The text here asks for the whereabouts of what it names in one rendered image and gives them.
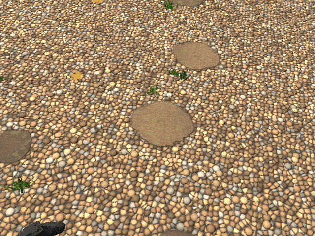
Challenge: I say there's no left robot hand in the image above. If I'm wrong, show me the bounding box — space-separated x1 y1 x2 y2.
16 221 66 236

